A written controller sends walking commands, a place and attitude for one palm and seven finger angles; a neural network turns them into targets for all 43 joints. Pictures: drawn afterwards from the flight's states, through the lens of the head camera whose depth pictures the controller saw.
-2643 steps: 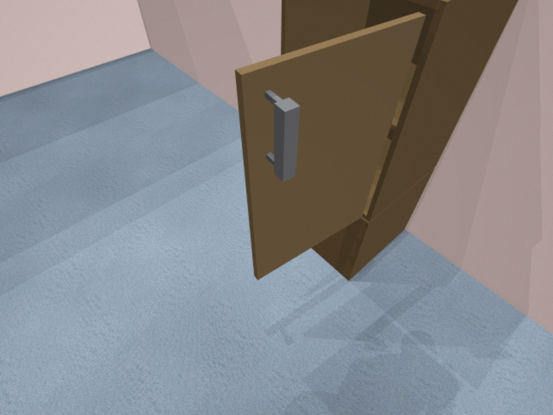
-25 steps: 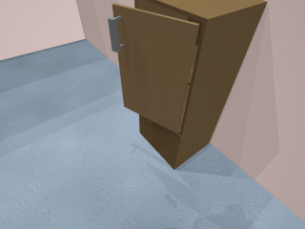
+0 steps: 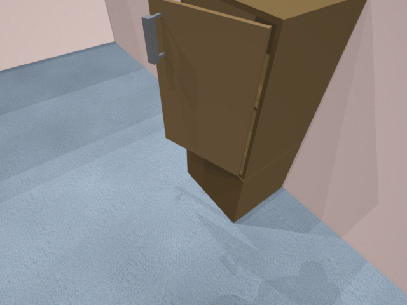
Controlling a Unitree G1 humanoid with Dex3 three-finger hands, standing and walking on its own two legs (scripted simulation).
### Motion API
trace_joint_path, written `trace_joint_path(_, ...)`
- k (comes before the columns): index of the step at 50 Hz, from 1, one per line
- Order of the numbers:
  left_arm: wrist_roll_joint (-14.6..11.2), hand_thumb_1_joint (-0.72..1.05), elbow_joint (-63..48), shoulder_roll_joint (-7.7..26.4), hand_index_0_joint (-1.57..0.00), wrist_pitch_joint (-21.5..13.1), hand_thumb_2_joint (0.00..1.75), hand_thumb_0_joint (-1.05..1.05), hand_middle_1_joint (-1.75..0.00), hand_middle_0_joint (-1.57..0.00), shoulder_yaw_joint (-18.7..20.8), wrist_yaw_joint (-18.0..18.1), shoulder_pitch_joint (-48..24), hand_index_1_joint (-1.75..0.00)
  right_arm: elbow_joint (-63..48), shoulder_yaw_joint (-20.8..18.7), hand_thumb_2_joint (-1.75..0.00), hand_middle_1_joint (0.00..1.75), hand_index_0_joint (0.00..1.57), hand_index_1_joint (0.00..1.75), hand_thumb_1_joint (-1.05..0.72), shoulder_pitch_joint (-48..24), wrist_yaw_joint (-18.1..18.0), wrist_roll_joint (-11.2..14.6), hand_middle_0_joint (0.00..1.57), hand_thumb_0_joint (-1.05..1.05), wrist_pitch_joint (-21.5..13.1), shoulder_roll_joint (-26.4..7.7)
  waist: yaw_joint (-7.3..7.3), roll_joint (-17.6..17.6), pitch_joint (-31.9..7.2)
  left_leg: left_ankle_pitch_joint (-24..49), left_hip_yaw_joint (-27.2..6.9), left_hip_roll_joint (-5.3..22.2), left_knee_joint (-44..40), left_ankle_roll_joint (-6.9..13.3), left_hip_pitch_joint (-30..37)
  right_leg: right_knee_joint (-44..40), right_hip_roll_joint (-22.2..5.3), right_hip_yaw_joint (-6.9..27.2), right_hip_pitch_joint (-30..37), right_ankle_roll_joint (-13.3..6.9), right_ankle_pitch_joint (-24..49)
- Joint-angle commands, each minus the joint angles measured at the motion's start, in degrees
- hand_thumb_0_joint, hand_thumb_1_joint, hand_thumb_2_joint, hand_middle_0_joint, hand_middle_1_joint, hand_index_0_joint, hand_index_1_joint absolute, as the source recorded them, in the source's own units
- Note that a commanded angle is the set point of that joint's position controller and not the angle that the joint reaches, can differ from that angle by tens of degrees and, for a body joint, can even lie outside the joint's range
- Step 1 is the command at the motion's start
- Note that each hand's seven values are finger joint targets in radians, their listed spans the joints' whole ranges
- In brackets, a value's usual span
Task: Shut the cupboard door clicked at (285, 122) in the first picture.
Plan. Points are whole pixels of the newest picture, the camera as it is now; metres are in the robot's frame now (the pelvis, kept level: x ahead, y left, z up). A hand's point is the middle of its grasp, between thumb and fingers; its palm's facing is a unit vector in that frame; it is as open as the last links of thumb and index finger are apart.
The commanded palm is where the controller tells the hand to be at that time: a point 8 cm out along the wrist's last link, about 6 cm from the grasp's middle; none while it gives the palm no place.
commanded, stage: look to check the result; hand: left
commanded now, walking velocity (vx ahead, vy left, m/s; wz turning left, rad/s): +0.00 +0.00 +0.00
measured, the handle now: (155, 38) +0.83 +0.20 +0.14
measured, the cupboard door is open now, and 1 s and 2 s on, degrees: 18 18 18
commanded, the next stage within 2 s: walk to a spot facing it in 0.06 s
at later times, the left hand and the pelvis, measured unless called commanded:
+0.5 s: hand out of the picture -0.01 +0.20 -0.20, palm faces +0.15 -0.97 -0.19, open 7.3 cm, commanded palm none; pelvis +0.00 +0.02 -0.02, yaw +7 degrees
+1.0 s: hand out of the picture -0.04 +0.21 -0.15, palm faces +0.37 -0.87 -0.34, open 7.3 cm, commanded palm none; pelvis -0.02 -0.03 +0.00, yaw +24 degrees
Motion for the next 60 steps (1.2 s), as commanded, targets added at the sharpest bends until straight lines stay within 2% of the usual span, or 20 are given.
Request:
trace_joint_path(1,-0.34,0.9,-0.16,4.95,-0.2,-0.4,0.9,0.0,-0.3,-0.2,0.45,0.46,5.53,-0.3,-0.98,-0.7,-0.9,0.3,0.2,0.3,-0.9,3.54,-0.14,-0.01,0.2,0.0,-0.81,-5.3,-0.26,-0.24,3.82,9.95,-3.88,4.63,-2.85,2.0,5.52,-5.67,-6.26,4.08,-9.24,-1.03,12.27)
trace_joint_path(12,-0.21,0.9,-1.35,6.96,-0.2,-0.14,0.9,0.0,-0.3,-0.2,1.33,0.46,4.9,-0.3,-2.26,-1.09,-0.9,0.3,0.2,0.3,-0.9,2.13,0.14,0.08,0.2,0.0,-0.53,-6.6,0.19,-0.44,4.03,10.84,-4.54,3.91,-1.18,2.13,2.87,-3.66,-7.22,2.47,-7.6,-0.94,12.42)
trace_joint_path(22,0.78,0.9,-8.89,11.65,-0.2,0.8,0.9,0.0,-0.3,-0.2,4.69,0.42,-2.07,-0.3,-8.61,-3.42,-0.9,0.3,0.2,0.3,-0.9,-0.33,1.69,-0.48,0.2,0.0,1.01,-7.36,-0.95,-6.08,4.24,-1.73,-0.04,2.04,15.33,0.54,-6.24,3.82,-18.26,1.11,-8.18,-7.02,23.78)
trace_joint_path(24,0.42,0.9,-10.35,11.84,-0.2,1.11,0.9,0.0,-0.3,-0.2,4.97,0.31,-2.3,-0.3,-8.99,-3.75,-0.9,0.3,0.2,0.3,-0.9,2.77,1.81,-0.97,0.2,0.0,0.56,-9.98,-2.14,3.5,2.13,16.62,-8.7,6.28,4.8,4.02,-1.2,16.69,-12.42,-5.56,-11.15,-2.18,18.78)
trace_joint_path(25,-0.19,0.9,-11.44,10.67,-0.2,1.34,0.9,0.0,-0.3,-0.2,4.97,0.44,-1.85,-0.3,-9.21,-4.15,-0.9,0.3,0.2,0.3,-0.9,5.27,1.42,-1.57,0.2,0.0,0.23,-13.39,-2.78,15.97,-0.07,24.72,-26.63,13.46,-3.47,9.36,2.27,28.56,-4.08,-7.74,-16.59,1.35,-2.48)
trace_joint_path(26,0.0,0.9,-12.53,10.47,-0.2,1.82,0.9,0.0,-0.3,-0.2,4.87,0.52,-4.22,-0.3,-8.44,-4.5,-0.9,0.3,0.2,0.3,-0.9,7.08,1.02,-1.49,0.2,0.0,0.59,-15.08,-3.73,16.73,-1.77,15.84,-35.01,17.21,-11.34,10.81,2.25,38.54,-1.72,-2.03,-20.29,1.27,-18.13)
trace_joint_path(29,0.61,0.9,-14.49,10.71,-0.2,1.61,0.9,0.0,-0.3,-0.2,4.98,-0.4,-7.72,-0.3,-11.18,-4.67,-0.9,0.3,0.2,0.3,-0.9,0.93,1.03,-1.57,0.2,0.0,0.43,-14.84,-1.14,5.5,0.08,-11.47,-30.93,14.1,-14.23,10.76,-4.19,42.57,-4.41,3.31,-23.46,1.84,-7.62)
trace_joint_path(31,0.71,0.9,-14.95,10.55,-0.2,1.52,0.9,0.0,-0.3,-0.2,4.96,-0.85,-7.26,-0.3,-12.22,-4.78,-0.9,0.3,0.2,0.3,-0.9,-1.32,1.08,-1.52,0.2,0.0,0.23,-14.91,-0.45,5.77,-1.17,-10.72,-26.82,11.14,-14.15,9.32,-3.13,38.44,-3.85,2.33,-23.46,2.78,-4.59)
trace_joint_path(38,0.73,0.9,-17.61,11.69,-0.2,2.24,0.9,0.0,-0.3,-0.2,4.7,-0.96,-6.7,-0.3,-14.4,-6.45,-0.9,0.3,0.2,0.3,-0.9,-2.48,1.87,-1.76,0.2,0.0,1.51,-17.6,-0.75,10.46,-4.4,-13.83,-27.0,7.03,-14.87,7.42,-2.16,24.42,0.42,-0.4,-17.84,3.48,-6.89)
trace_joint_path(41,0.38,0.9,-16.83,13.03,-0.2,2.61,0.9,0.0,-0.3,-0.2,5.09,-0.82,-1.08,-0.3,-16.06,-7.02,-0.9,0.3,0.2,0.3,-0.9,-5.28,2.03,-1.82,0.2,0.0,2.19,-17.33,1.41,12.35,-4.73,-13.54,-26.14,3.98,-14.18,5.32,-6.84,11.74,2.48,-1.64,-8.13,2.53,-6.21)
trace_joint_path(42,0.43,0.9,-16.3,14.75,-0.2,2.37,0.9,0.0,-0.3,-0.2,5.46,-0.72,2.61,-0.3,-16.64,-7.07,-0.9,0.3,0.2,0.3,-0.9,-6.82,2.0,-1.37,0.2,0.0,2.39,-16.83,3.28,10.65,-5.12,-14.3,-24.09,1.8,-10.95,3.53,-10.71,2.06,1.87,-1.18,-1.19,2.04,-2.33)
trace_joint_path(43,1.02,0.9,-16.49,17.15,-0.2,1.94,0.9,0.0,-0.3,-0.2,6.01,-0.43,3.18,-0.3,-16.84,-7.07,-0.9,0.3,0.2,0.3,-0.9,-5.88,2.4,-0.71,0.2,0.0,2.86,-13.54,3.04,1.29,-4.04,-18.24,-17.38,-3.66,-0.7,-0.23,-17.6,-8.77,-5.6,5.63,2.9,-0.68,-6.62)
trace_joint_path(44,2.09,0.9,-18.83,22.28,-0.2,1.76,0.9,0.0,-0.3,-0.2,6.84,0.06,-1.46,-0.3,-17.19,-7.05,-0.9,0.3,0.2,0.3,-0.9,-3.43,2.4,-0.31,0.2,0.0,2.89,-9.44,1.83,-15.5,-1.77,-19.11,-5.85,-11.93,26.72,-4.38,-23.48,-18.61,-25.01,27.95,-4.22,-8.19,-19.65)
trace_joint_path(45,1.06,0.9,-21.96,21.4,-0.2,2.32,0.9,0.0,-0.3,-0.2,5.76,0.57,-14.21,-0.3,-17.21,-7.62,-0.9,0.3,0.2,0.3,-0.9,-2.29,2.8,-1.31,0.2,0.0,2.98,-12.17,-2.88,-9.99,3.64,-19.17,-7.32,-6.34,41.95,-2.69,-22.75,-16.49,-30.07,24.23,-18.2,-9.69,-13.76)
trace_joint_path(47,1.01,0.9,-23.01,15.79,-0.2,0.76,0.9,0.0,-0.3,-0.2,5.06,0.71,-19.37,-0.3,-17.1,-7.21,-0.9,0.3,0.2,0.3,-0.9,-0.19,3.55,-1.41,0.2,0.0,3.14,-11.32,-5.44,-8.59,2.59,-14.45,-5.85,-1.76,48.51,-2.35,-19.58,-11.09,-21.63,15.26,-19.79,-8.34,-4.49)
trace_joint_path(49,1.17,0.9,-20.74,15.03,-0.2,-0.25,0.9,0.0,-0.3,-0.2,4.61,0.26,-14.32,-0.3,-17.91,-6.05,-0.9,0.3,0.2,0.3,-0.9,-3.04,4.25,-0.68,0.2,0.0,2.06,-10.74,-3.35,-8.73,3.17,-13.49,-1.59,-0.75,39.96,-3.02,-19.8,-3.15,-17.78,4.57,-10.13,-7.29,20.92)
trace_joint_path(53,1.07,0.9,-17.29,18.19,-0.2,-0.19,0.9,0.0,-0.3,-0.2,5.58,-0.01,-3.12,-0.3,-19.25,-4.48,-0.9,0.3,0.2,0.3,-0.9,-9.78,4.43,-0.23,0.2,0.0,1.72,-8.55,2.18,-9.9,-0.16,-16.12,4.34,-1.3,24.57,-2.77,-16.22,3.99,-19.01,-0.12,1.58,-5.7,43.61)
trace_joint_path(58,0.93,0.9,-17.26,18.63,-0.2,0.12,0.9,0.0,-0.3,-0.2,6.16,-0.14,-2.4,-0.3,-18.21,-4.32,-0.9,0.3,0.2,0.3,-0.9,-7.17,4.16,-0.11,0.2,0.0,0.9,-9.6,0.83,-12.94,-3.66,-9.36,6.81,-2.01,6.82,-1.22,-5.45,11.54,-19.3,-3.88,2.19,-2.9,47.11)
trace_joint_path(59,0.42,0.9,-17.55,18.05,-0.2,0.22,0.9,0.0,-0.3,-0.2,6.06,-0.22,-2.78,-0.3,-16.9,-4.74,-0.9,0.3,0.2,0.3,-0.9,-3.28,4.01,-0.39,0.2,0.0,0.47,-11.3,-1.47,-9.13,-6.54,0.76,5.25,-1.1,-0.76,-0.38,3.56,18.86,-18.33,-6.27,-2.07,-0.51,43.02)
trace_joint_path(60,-0.05,0.9,-19.02,15.14,-0.2,0.45,0.9,0.0,-0.3,-0.2,5.68,-0.53,-1.57,-0.3,-16.48,-6.07,-0.9,0.3,0.2,0.3,-0.9,-0.67,3.67,-1.02,0.2,0.0,-0.06,-17.05,-2.64,4.98,-10.76,22.69,-8.76,11.0,-1.83,4.46,16.76,30.15,-13.04,-9.59,-16.51,3.32,21.61)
